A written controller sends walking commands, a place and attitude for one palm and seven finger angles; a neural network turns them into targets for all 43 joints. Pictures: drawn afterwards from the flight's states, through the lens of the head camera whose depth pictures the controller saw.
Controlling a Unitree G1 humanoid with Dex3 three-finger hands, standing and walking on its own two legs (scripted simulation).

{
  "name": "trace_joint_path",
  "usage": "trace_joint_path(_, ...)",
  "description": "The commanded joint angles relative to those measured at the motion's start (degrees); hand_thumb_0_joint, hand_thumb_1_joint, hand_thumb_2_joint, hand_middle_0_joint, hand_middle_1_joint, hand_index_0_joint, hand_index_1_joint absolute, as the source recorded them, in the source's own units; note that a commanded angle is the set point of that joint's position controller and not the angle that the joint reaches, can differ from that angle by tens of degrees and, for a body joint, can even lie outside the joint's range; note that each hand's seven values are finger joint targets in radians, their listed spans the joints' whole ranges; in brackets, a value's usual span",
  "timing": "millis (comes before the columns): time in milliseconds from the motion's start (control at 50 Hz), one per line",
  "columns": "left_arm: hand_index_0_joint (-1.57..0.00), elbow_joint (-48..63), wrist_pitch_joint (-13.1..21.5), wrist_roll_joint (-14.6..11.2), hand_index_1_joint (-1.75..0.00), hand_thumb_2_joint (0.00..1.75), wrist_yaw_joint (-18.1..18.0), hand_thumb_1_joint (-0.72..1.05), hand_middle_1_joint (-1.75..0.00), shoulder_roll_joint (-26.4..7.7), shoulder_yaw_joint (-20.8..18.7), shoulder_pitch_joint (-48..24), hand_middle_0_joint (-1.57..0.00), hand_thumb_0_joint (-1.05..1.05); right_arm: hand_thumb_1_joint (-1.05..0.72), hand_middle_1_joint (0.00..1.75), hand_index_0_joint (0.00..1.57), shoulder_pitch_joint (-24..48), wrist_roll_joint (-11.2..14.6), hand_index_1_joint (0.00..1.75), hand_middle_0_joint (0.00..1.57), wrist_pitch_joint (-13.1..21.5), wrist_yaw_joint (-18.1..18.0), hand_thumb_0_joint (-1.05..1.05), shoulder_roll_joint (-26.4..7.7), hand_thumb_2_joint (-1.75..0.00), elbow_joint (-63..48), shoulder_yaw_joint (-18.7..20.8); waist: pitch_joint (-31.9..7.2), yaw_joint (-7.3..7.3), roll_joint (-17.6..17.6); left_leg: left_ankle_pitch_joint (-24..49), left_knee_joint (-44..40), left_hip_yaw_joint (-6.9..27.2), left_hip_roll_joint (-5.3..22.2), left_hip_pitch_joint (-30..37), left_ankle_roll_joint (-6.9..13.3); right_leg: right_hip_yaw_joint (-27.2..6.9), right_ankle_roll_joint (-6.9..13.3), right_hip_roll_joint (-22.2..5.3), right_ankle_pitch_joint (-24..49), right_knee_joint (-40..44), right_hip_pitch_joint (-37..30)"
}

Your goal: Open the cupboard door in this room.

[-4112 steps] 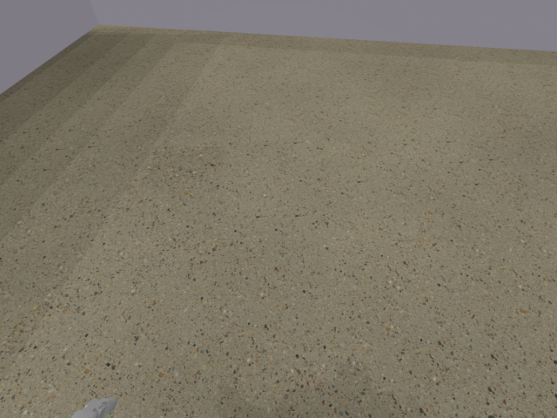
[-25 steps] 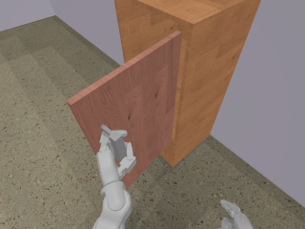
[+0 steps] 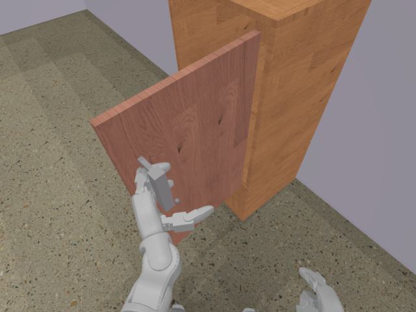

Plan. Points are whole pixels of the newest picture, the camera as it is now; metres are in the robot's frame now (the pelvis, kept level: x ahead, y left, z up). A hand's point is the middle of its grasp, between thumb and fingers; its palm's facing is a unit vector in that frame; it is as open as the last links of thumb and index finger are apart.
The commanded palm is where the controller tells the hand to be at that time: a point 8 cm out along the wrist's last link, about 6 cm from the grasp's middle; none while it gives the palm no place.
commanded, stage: open thumb and fingers to let go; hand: left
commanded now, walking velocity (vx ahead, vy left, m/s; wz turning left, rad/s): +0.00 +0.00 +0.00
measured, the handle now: (155, 184) +0.35 +0.12 +0.05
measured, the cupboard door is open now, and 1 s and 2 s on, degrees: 96 100 100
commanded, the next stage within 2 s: slide the hand sideways off the handle in 0.32 s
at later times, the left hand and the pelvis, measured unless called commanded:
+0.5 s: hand (176, 207) +0.30 +0.08 +0.05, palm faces +0.23 -0.97 -0.07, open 15.1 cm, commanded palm +0.27 +0.11 +0.05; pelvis -0.01 +0.02 +0.00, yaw -1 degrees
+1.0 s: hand (164, 238) +0.24 +0.09 +0.05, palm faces -0.06 -1.00 +0.00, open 16.3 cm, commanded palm +0.22 +0.14 +0.05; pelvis -0.01 +0.04 -0.01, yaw -2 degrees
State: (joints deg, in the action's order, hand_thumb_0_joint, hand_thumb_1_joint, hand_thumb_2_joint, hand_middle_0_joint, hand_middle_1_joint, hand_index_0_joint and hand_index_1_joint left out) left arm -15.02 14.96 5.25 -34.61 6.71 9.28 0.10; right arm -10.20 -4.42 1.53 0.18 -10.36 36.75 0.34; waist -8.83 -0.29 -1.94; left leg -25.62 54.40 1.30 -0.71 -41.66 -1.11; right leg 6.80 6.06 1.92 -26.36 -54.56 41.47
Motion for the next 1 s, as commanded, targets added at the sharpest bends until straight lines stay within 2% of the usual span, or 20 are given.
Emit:
trace_joint_path(0,-0.27,11.8,2.7,1.0,-1.0,0.3,-0.7,-0.5,-1.0,3.0,1.4,-12.7,-0.27,0.0,-0.9,0.3,0.2,3.6,0.1,0.3,0.2,2.9,-0.4,0.0,-4.4,-0.9,-8.9,1.3,-14.0,-1.46,7.5,9.5,-2.8,0.7,-0.6,2.7,1.2,-11.4,-6.0,-5.1,19.4,11.9,-13.8)
trace_joint_path(220,-0.18,11.3,1.6,2.2,-0.45,0.3,-2.4,-0.5,-0.45,5.8,3.9,-13.5,-0.18,0.0,-0.9,0.3,0.2,3.4,0.0,0.3,0.2,3.5,0.1,0.0,-4.5,-0.9,-9.4,1.3,-13.9,-1.26,4.9,10.7,-3.6,0.3,-0.1,5.7,1.3,-7.1,-4.5,-2.9,15.7,9.9,-10.1)
trace_joint_path(280,-0.15,11.0,1.3,2.0,-0.3,0.3,-2.7,-0.5,-0.3,5.1,3.1,-14.4,-0.15,0.0,-0.9,0.3,0.2,3.4,0.0,0.3,0.2,3.6,0.1,0.0,-4.5,-0.9,-9.2,1.1,-13.2,-1.2,5.9,10.0,-3.4,0.6,-0.1,5.2,1.3,-7.2,-4.6,-2.8,14.2,10.1,-9.5)
trace_joint_path(340,-0.15,10.8,1.0,1.8,-0.3,0.3,-3.0,-0.5,-0.3,4.8,2.5,-14.4,-0.15,0.0,-0.9,0.3,0.2,4.0,0.1,0.3,0.2,3.8,0.0,0.0,-4.6,-0.9,-9.3,1.0,-12.5,-0.94,6.9,9.4,-3.4,0.6,-0.2,4.8,1.3,-7.1,-4.5,-2.6,12.4,10.4,-9.1)
trace_joint_path(400,-0.15,11.3,0.8,1.3,-0.3,0.3,-3.2,-0.5,-0.3,5.9,3.2,-15.2,-0.15,0.0,-0.9,0.3,0.2,4.6,0.2,0.3,0.2,3.8,0.2,0.0,-4.4,-0.9,-9.4,0.9,-12.2,-0.85,5.5,8.7,-3.6,0.4,-0.3,4.9,1.2,-7.0,-4.4,-2.6,10.8,10.4,-8.5)
trace_joint_path(420,-0.15,11.7,2.6,7.1,-0.3,0.3,8.5,-0.5,-0.3,0.5,14.7,-14.6,-0.15,0.0,-0.9,0.3,0.2,0.9,1.0,0.3,0.2,3.3,0.3,0.0,-6.8,-0.9,-7.9,0.7,-9.5,-6.09,8.1,9.3,-3.1,0.7,-0.6,6.3,2.4,-8.0,-4.4,-2.6,16.0,9.2,-6.8)
trace_joint_path(440,-0.15,15.5,4.8,4.6,-0.3,0.3,15.1,-0.5,-0.3,-2.7,11.3,-17.8,-0.15,0.0,-0.9,0.3,0.2,0.8,1.6,0.3,0.2,3.2,0.0,0.0,-6.6,-0.9,-9.7,1.2,-13.3,-4.51,5.6,11.1,-2.6,0.6,-0.7,6.3,2.8,-8.3,-4.1,-3.1,19.2,8.2,-8.9)
trace_joint_path(480,-0.15,16.5,7.5,2.6,-0.3,0.3,22.4,-0.5,-0.3,-6.3,9.6,-17.6,-0.15,0.0,-0.9,0.3,0.2,0.6,1.9,0.3,0.2,3.7,-0.8,0.0,-6.4,-0.9,-10.4,1.0,-16.0,-3.45,3.2,11.8,-2.5,0.7,-0.7,7.4,2.8,-9.0,-4.2,-3.3,21.5,7.3,-11.0)
trace_joint_path(520,-0.15,16.2,8.8,-1.5,-0.3,0.3,29.8,-0.5,-0.3,-4.9,11.3,-15.5,-0.15,0.0,-0.9,0.3,0.2,0.4,2.9,0.3,0.2,4.8,-1.0,0.0,-6.6,-0.9,-11.6,0.4,-13.6,-4.05,3.6,10.3,-2.7,1.0,-0.8,7.8,2.9,-8.4,-4.1,-3.0,18.9,7.8,-9.6)
trace_joint_path(560,-0.15,15.6,8.2,-7.8,-0.3,0.3,32.7,-0.5,-0.3,-3.2,9.2,-14.1,-0.15,0.0,-0.9,0.3,0.2,1.6,4.1,0.3,0.2,5.5,-1.4,0.0,-6.5,-0.9,-13.0,-0.1,-10.9,-3.07,4.1,6.7,-4.1,1.1,-0.6,7.8,2.5,-7.7,-4.0,-2.1,12.0,9.6,-8.2)
trace_joint_path(580,-0.15,16.0,7.7,-10.2,-0.3,0.3,32.7,-0.5,-0.3,-3.2,7.7,-13.1,-0.15,0.0,-0.9,0.3,0.2,2.4,4.4,0.3,0.2,5.8,-1.6,0.0,-6.6,-0.9,-13.6,-0.2,-9.6,-2.15,3.6,4.6,-5.0,1.2,-0.7,7.6,2.3,-7.6,-4.0,-2.0,7.9,10.7,-7.7)
trace_joint_path(620,-0.15,16.3,6.7,-12.6,-0.3,0.3,30.9,-0.5,-0.3,-3.8,4.5,-10.4,-0.15,0.0,-0.9,0.3,0.2,2.8,4.5,0.3,0.2,6.1,-1.5,0.0,-6.9,-0.9,-14.4,-0.3,-9.3,-0.7,5.8,3.0,-6.0,1.1,-0.7,7.0,2.1,-7.1,-4.2,-2.0,3.5,11.6,-8.1)
trace_joint_path(660,-0.15,16.9,6.2,-11.9,-0.3,0.3,27.8,-0.5,-0.3,-5.7,1.7,-7.4,-0.15,0.0,-0.9,0.3,0.2,2.9,4.1,0.3,0.2,5.9,-1.0,0.0,-7.0,-0.9,-15.1,-0.3,-9.5,0.74,6.3,3.6,-6.4,1.0,-0.7,6.2,2.0,-6.6,-4.1,-2.1,3.3,10.7,-8.6)
trace_joint_path(720,-0.15,16.9,6.6,-7.3,-0.3,0.3,24.2,-0.5,-0.3,-5.2,2.9,-2.0,-0.15,0.0,-0.9,0.3,0.2,1.3,3.4,0.3,0.2,5.5,0.3,0.0,-7.0,-0.9,-16.0,0.0,-8.6,0.52,7.0,5.2,-5.7,0.8,-0.3,5.7,2.1,-5.8,-4.0,-1.9,6.2,8.4,-6.5)
trace_joint_path(740,-0.15,18.3,7.0,-5.4,-0.3,0.3,23.6,-0.5,-0.3,-6.8,2.5,-1.7,-0.15,0.0,-0.9,0.3,0.2,1.0,3.3,0.3,0.2,5.3,0.6,0.0,-7.3,-0.9,-16.2,0.3,-9.5,0.82,6.7,5.9,-5.4,0.9,-0.3,5.4,2.1,-6.0,-3.8,-1.9,6.7,7.7,-6.8)
trace_joint_path(800,-0.15,21.4,7.4,-3.4,-0.3,0.3,23.3,-0.5,-0.3,-6.3,4.4,0.4,-0.15,0.0,-0.9,0.3,0.2,1.1,3.4,0.3,0.2,4.9,1.1,0.0,-7.1,-0.9,-17.3,0.3,-8.8,0.15,4.4,4.9,-4.9,0.7,-0.2,5.2,2.1,-6.1,-3.6,-1.8,6.3,7.1,-5.5)
trace_joint_path(820,-0.15,23.3,7.6,-3.1,-0.3,0.3,23.3,-0.5,-0.3,-6.9,4.3,0.4,-0.15,0.0,-0.9,0.3,0.2,1.0,3.3,0.3,0.2,4.9,1.1,0.0,-7.1,-0.9,-17.6,0.4,-9.4,0.32,3.1,5.2,-4.8,0.8,-0.1,5.5,2.0,-6.1,-3.4,-1.7,6.6,6.7,-5.5)
trace_joint_path(900,-0.15,27.6,7.2,-4.5,-0.3,0.3,24.8,-0.5,-0.3,-7.7,4.3,5.4,-0.15,0.0,-0.9,0.3,0.2,0.7,3.7,0.3,0.2,4.9,0.6,0.0,-7.1,-0.9,-18.7,0.3,-9.6,0.15,4.0,5.3,-4.6,0.8,-0.2,5.4,2.2,-6.3,-3.6,-1.4,7.3,7.1,-6.8)
trace_joint_path(960,-0.15,30.3,6.8,-5.3,-0.3,0.3,25.7,-0.5,-0.3,-6.8,5.9,6.0,-0.15,0.0,-0.9,0.3,0.2,0.8,3.9,0.3,0.2,5.3,0.2,0.0,-7.1,-0.9,-19.1,-0.1,-8.1,-0.92,3.4,4.5,-4.5,1.5,0.1,5.5,2.2,-5.7,-3.8,-1.2,6.3,6.8,-5.1)
trace_joint_path(980,-0.15,30.6,6.7,-5.8,-0.3,0.3,25.9,-0.5,-0.3,-7.5,5.1,7.2,-0.15,0.0,-0.9,0.3,0.2,0.7,3.9,0.3,0.2,5.5,0.0,0.0,-7.1,-0.9,-19.0,0.0,-8.1,-0.56,2.9,4.3,-4.4,1.5,0.0,5.3,2.2,-5.7,-3.7,-1.2,6.1,6.7,-5.3)
